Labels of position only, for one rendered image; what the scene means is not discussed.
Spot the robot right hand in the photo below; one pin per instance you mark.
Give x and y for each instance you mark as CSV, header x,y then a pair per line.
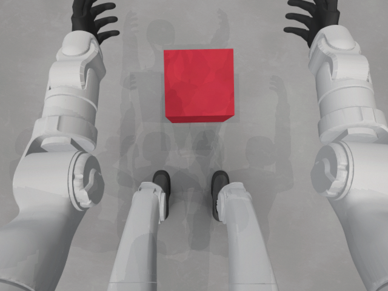
x,y
324,13

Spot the robot right thigh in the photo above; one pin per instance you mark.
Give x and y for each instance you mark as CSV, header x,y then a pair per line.
x,y
249,261

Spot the right robot forearm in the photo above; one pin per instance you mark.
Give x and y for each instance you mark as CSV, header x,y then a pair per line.
x,y
344,89

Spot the right robot upper arm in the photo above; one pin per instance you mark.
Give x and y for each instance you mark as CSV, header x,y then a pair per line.
x,y
353,176

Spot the left robot upper arm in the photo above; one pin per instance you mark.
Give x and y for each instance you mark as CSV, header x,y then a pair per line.
x,y
53,191

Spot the robot left hand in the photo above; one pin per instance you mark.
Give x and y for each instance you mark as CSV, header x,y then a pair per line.
x,y
84,15

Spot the left robot forearm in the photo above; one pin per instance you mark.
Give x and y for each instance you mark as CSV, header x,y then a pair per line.
x,y
71,99

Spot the right robot shin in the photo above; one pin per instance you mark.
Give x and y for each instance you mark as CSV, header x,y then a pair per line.
x,y
233,185

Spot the carton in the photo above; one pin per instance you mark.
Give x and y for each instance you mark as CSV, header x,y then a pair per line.
x,y
199,85

